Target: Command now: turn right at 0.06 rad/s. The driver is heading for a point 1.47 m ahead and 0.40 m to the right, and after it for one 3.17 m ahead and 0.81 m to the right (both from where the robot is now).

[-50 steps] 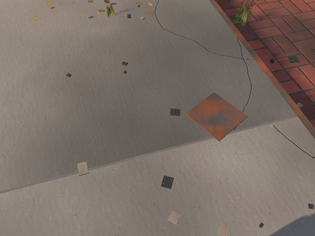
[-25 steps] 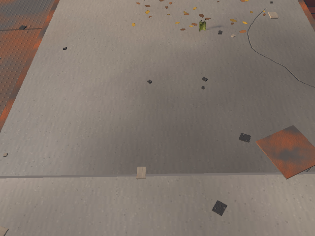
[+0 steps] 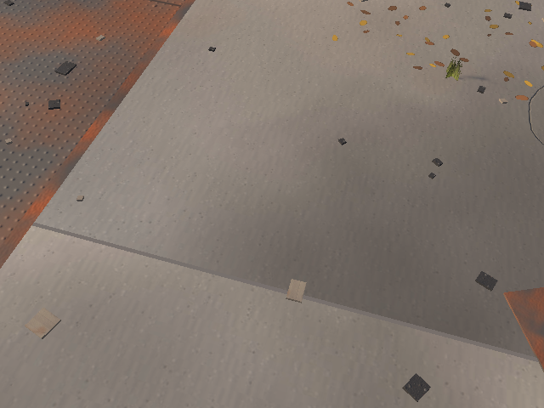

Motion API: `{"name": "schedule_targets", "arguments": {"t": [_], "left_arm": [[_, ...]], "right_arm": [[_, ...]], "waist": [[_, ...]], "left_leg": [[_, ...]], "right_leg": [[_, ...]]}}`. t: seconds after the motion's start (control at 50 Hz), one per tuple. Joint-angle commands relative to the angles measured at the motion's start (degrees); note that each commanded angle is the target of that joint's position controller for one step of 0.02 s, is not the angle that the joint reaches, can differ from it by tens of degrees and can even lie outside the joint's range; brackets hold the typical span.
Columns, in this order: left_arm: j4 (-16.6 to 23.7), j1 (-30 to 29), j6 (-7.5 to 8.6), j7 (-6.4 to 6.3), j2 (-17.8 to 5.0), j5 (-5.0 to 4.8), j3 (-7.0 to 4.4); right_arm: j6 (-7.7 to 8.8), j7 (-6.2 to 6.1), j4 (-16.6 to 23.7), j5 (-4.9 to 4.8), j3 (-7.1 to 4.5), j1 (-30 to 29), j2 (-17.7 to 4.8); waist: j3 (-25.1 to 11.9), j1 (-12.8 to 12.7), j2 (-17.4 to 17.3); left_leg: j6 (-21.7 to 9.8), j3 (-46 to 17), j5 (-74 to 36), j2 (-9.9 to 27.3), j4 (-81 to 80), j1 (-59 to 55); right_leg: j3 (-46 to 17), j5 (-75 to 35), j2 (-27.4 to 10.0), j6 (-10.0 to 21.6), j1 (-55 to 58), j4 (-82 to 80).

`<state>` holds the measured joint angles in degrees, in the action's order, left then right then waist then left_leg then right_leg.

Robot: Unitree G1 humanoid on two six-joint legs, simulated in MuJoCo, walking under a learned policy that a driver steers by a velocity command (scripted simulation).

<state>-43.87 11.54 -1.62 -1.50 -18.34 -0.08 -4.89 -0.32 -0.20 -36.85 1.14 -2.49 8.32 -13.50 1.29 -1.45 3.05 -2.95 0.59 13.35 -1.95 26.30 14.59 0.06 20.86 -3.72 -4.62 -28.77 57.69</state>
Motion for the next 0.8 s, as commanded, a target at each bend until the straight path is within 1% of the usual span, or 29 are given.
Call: {"name": "schedule_targets", "arguments": {"t": [0.02, 0.06, 0.1, 0.14, 0.18, 0.22, 0.24, 0.26, 0.28, 0.3, 0.32, 0.34, 0.36, 0.38, 0.4, 0.42, 0.44, 0.46, 0.48, 0.5, 0.54, 0.58, 0.66, 0.7, 0.72, 0.74, 0.76, 0.78, 0.8], "left_arm": [[3.3, -1.0, 0.45, 0.36, -1.8, -0.21, 0.47], [4.5, -2.3, 0.28, 0.37, -4.0, -0.43, 0.15], [5.3, -2.4, 0.15, 0.31, -5.2, -0.81, -0.15], [5.7, -1.9, 0.11, 0.36, -4.7, -0.92, -0.11], [5.8, -1.0, 0.09, 0.68, -3.6, -0.93, 0.05], [5.8, 0.3, 0.06, 1.21, -2.9, -1.06, 0.13], [5.6, 1.2, 0.06, 1.52, -2.6, -1.1, 0.12], [5.3, 2.6, 0.12, 1.8, -2.6, -1.06, 0.05], [5.5, 3.3, 0.2, 1.8, -3.8, -0.62, -0.3], [6.1, 4.5, 0.32, 1.16, -8.9, -0.17, -1.63], [6.9, 5.0, 0.7, 1.07, -14.1, 0.39, -2.82], [7.6, 6.7, 1.74, 1.28, -11.2, 1.59, -2.01], [7.7, 4.6, 2.62, 1.29, -10.2, 1.52, -1.65], [8.3, 1.4, 2.87, 1.06, -9.7, 0.54, -1.74], [8.8, -0.7, 2.74, 0.81, -8.5, -0.52, -1.33], [8.7, 0.1, 2.49, 0.38, -7.6, -1.15, -0.96], [8.5, 1.6, 2.23, 0.19, -7.4, -1.39, -0.91], [8.6, 2.8, 2.14, 0.05, -7.2, -1.42, -0.91], [8.7, 3.6, 2.23, -0.06, -7.1, -1.18, -0.87], [8.7, 4.2, 2.41, -0.2, -7.6, -0.91, -0.94], [8.7, 4.7, 2.76, -0.47, -8.6, -0.68, -1.28], [8.8, 5.1, 3.02, -0.42, -9.5, -0.78, -1.6], [9.2, 5.4, 3.04, 0.31, -10.0, -1.19, -1.78], [9.4, 5.0, 2.88, 0.58, -9.6, -1.28, -1.61], [9.7, 4.2, 2.76, 0.62, -8.9, -1.37, -1.39], [10.0, 3.5, 2.67, 0.62, -7.8, -1.4, -1.04], [10.4, 3.0, 2.81, 0.58, -5.5, -1.21, -0.38], [11.1, 2.5, 3.13, 0.64, -0.9, -0.48, 1.08], [14.4, 3.3, 3.96, 0.38, 0.4, -1.64, 1.56]], "right_arm": [[1.33, -0.56, 2.2, 0.74, -1.18, -2.7, -6.0], [0.83, -0.76, 1.2, 0.52, -2.11, -1.8, -9.1], [0.22, -0.97, 0.5, -0.12, -2.77, -1.2, -10.8], [-0.26, -1.28, 0.1, -0.59, -3.08, -1.0, -11.1], [-0.59, -1.6, 0.0, -0.77, -3.24, -1.6, -10.9], [-0.98, -1.88, 0.0, -1.09, -3.47, -2.8, -10.9], [-1.24, -2.03, 0.0, -1.44, -3.6, -3.6, -10.9], [-1.55, -2.19, -0.2, -1.94, -3.74, -4.1, -11.0], [-1.63, -2.23, -1.1, -2.41, -3.84, -2.5, -10.5], [-1.36, -2.13, -0.6, -1.27, -3.51, -1.7, -8.3], [-0.81, -2.17, 2.8, 0.3, -2.74, -6.7, -6.4], [-0.46, -2.14, 3.1, 0.11, -3.16, -9.4, -7.7], [-0.5, -1.78, 2.3, -0.96, -3.64, -7.8, -8.7], [-0.64, -1.85, 1.0, -1.21, -3.91, -6.1, -8.9], [-0.8, -2.05, 0.6, -0.85, -4.15, -5.6, -9.6], [-0.65, -1.87, 0.2, -0.67, -4.21, -4.4, -9.4], [-0.34, -1.37, 0.1, -0.92, -4.1, -3.6, -8.9], [0.07, -0.89, 0.2, -1.32, -4.02, -4.1, -8.6], [0.55, -0.57, 0.5, -1.69, -4.01, -5.7, -8.8], [1.14, -0.4, 0.9, -1.83, -3.99, -7.2, -8.8], [2.54, -0.07, 1.2, -1.75, -3.8, -8.7, -8.6], [3.9, 0.41, 1.0, -1.76, -3.58, -9.3, -8.2], [5.84, 1.43, 1.0, -2.45, -3.51, -9.2, -8.6], [6.63, 1.66, 0.7, -2.91, -3.81, -7.6, -9.3], [7.02, 1.67, 0.2, -3.04, -3.98, -5.6, -9.4], [7.34, 1.52, -0.6, -2.95, -4.23, -3.0, -9.5], [7.55, 1.16, -1.6, -2.67, -4.78, 1.3, -10.6], [7.66, 0.64, -3.0, -1.56, -5.35, 9.7, -13.1], [7.31, 1.01, -4.5, 0.1, -6.39, 14.5, -19.0]], "waist": [[-5.6, 1.1, -10.9], [-3.9, 2.4, -11.0], [-2.2, 3.0, -10.6], [-1.7, 3.1, -9.7], [-2.8, 2.6, -9.0], [-4.4, 1.7, -8.9], [-5.0, 0.8, -9.1], [-5.5, -0.2, -9.3], [-5.4, -0.6, -7.6], [-6.4, 0.7, 2.8], [-4.5, -0.5, 15.3], [-7.4, -3.3, 8.6], [-6.7, -1.4, 4.5], [-5.8, 0.2, 1.2], [-5.1, 0.9, 0.6], [-6.6, 1.3, 1.3], [-7.0, 1.2, 2.2], [-6.2, 0.5, 2.8], [-4.3, -0.4, 3.5], [-2.5, -0.9, 4.3], [-1.3, -1.5, 5.0], [-1.0, -2.0, 5.4], [-0.6, -2.1, 6.0], [-0.9, -1.0, 6.0], [-1.0, 0.6, 5.7], [-1.6, 2.4, 5.1], [-3.1, 4.5, 4.0], [-7.9, 7.5, -2.6], [-8.1, 6.0, -16.4]], "left_leg": [[-8.7, -6.1, -19.3, 13.1, -7.7, -3.2], [-10.4, -8.6, -15.5, 15.5, -7.9, -4.1], [-11.7, -11.1, -13.8, 17.8, -7.8, -5.2], [-12.4, -12.5, -16.7, 19.7, -7.1, -7.1], [-12.5, -11.9, -22.9, 20.5, -5.6, -8.9], [-11.5, -9.6, -27.5, 20.3, -3.5, -9.8], [-10.4, -8.0, -28.0, 19.6, -2.0, -9.6], [-8.6, -6.0, -26.4, 18.5, 0.1, -8.7], [-5.0, -3.2, -19.9, 16.1, 3.5, -6.3], [0.6, 3.2, -8.0, 10.5, 15.5, 2.9], [5.7, 5.3, 19.4, 0.0, 27.1, 18.8], [6.0, -2.6, 26.9, 0.2, 38.1, 22.2], [5.6, -4.6, 22.9, 1.6, 41.7, 23.5], [5.7, -5.0, 18.2, 2.3, 41.5, 24.2], [6.2, -5.4, 14.6, 3.0, 39.9, 24.9], [6.6, -4.8, 11.0, 2.9, 39.2, 22.9], [6.8, -4.2, 8.1, 2.6, 37.6, 22.4], [6.7, -4.0, 5.8, 2.6, 34.4, 23.2], [6.6, -3.9, 4.3, 2.5, 30.5, 24.2], [6.7, -4.1, 3.4, 2.3, 26.5, 24.4], [6.9, -4.5, 1.7, 1.9, 18.9, 22.7], [6.9, -4.5, 0.9, 1.5, 13.3, 19.7], [6.0, -4.0, 2.3, 0.1, 6.3, 12.4], [5.0, -4.0, 1.1, -0.3, 3.2, 7.2], [4.4, -3.6, -1.1, -0.3, 0.2, 3.2], [3.7, -3.2, -3.3, -0.1, -2.7, -2.3], [2.4, -4.9, -3.3, 2.6, -3.5, -10.3], [-1.0, -14.8, 3.4, 12.3, -5.5, -20.9], [-9.5, -38.5, 21.9, 23.3, -12.8, -25.9]], "right_leg": [[-1.7, -2.3, -1.5, 0.0, 6.6, -10.0], [-0.7, 1.1, -0.7, 0.4, 6.3, -12.3], [-0.3, 4.1, -0.4, 0.9, 4.1, -12.3], [0.0, 5.9, -0.2, 1.4, 2.3, -11.6], [0.7, 6.8, 0.0, 2.0, 2.7, -12.0], [2.0, 5.1, 0.8, 2.9, 5.3, -15.4], [3.1, 2.3, 1.5, 3.7, 7.6, -19.2], [4.1, -3.1, 2.5, 4.8, 10.9, -25.2], [2.0, -12.3, 2.4, 6.7, 14.8, -32.1], [-10.6, -27.9, -5.3, 10.5, 22.6, -36.1], [-28.5, -44.1, -17.5, 21.7, 26.8, -37.4], [-29.4, -44.2, -18.9, 26.2, 28.2, -38.2], [-24.5, -41.8, -16.1, 23.9, 28.0, -37.4], [-20.7, -38.6, -12.7, 20.7, 27.5, -36.7], [-19.3, -37.8, -11.4, 19.0, 27.3, -36.7], [-18.1, -31.8, -9.4, 18.4, 26.7, -37.9], [-18.5, -21.1, -8.0, 18.3, 26.7, -39.8], [-19.6, -9.0, -7.3, 18.3, 26.9, -42.0], [-21.2, 0.0, -7.1, 18.3, 26.7, -44.2], [-22.5, 3.8, -7.2, 18.4, 26.2, -45.6], [-22.9, 3.8, -6.8, 18.1, 25.5, -46.0], [-23.0, 2.7, -6.4, 18.1, 24.0, -45.4], [-25.5, 4.8, -5.4, 18.1, 18.9, -43.7], [-27.7, 5.5, -4.9, 17.5, 16.8, -42.4], [-28.0, 5.9, -4.1, 16.7, 15.2, -41.0], [-27.7, 6.2, -2.5, 15.4, 12.6, -38.7], [-25.9, 6.7, -0.3, 13.4, 8.0, -33.9], [-19.4, 10.7, 3.7, 10.2, 1.0, -19.5], [-11.2, 15.9, 9.8, 7.8, -13.4, -3.6]]}}
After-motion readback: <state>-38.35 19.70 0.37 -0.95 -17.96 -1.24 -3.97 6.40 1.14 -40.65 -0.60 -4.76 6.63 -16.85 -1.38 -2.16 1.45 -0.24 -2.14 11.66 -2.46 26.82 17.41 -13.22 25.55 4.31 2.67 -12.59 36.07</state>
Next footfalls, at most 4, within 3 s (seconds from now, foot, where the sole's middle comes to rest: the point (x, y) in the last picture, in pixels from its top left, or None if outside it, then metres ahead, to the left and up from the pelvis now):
0.28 right None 0.00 -0.13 -0.78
0.78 left None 0.18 0.06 -0.78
1.20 right None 0.31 -0.33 -0.78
1.72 left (337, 338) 0.66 -0.17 -0.78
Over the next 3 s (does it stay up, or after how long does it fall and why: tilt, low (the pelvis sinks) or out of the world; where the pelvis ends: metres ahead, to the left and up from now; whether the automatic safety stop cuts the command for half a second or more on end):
stays up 1.16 -0.27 0.00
